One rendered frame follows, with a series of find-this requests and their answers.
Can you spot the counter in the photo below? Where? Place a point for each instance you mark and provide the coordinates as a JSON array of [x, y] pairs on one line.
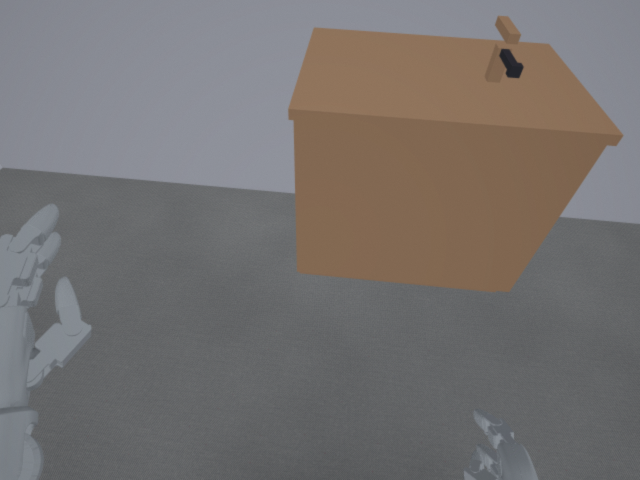
[[418, 161]]

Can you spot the left robot forearm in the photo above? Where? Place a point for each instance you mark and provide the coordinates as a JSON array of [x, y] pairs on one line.
[[21, 456]]

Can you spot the left robot hand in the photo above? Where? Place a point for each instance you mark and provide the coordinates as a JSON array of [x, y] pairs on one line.
[[23, 260]]

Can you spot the right robot hand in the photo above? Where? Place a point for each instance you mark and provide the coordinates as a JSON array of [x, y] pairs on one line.
[[511, 462]]

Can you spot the tap lever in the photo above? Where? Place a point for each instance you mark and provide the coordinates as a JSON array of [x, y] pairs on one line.
[[514, 69]]

